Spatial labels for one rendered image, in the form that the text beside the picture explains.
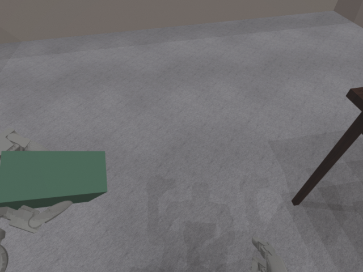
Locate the table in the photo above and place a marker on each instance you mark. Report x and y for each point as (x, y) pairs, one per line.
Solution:
(355, 95)

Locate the robot right hand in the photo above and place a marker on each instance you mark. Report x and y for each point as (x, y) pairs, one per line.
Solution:
(274, 262)

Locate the robot left hand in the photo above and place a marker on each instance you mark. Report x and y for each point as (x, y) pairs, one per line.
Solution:
(26, 218)

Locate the sponge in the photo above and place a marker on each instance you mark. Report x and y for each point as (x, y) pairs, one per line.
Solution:
(44, 178)

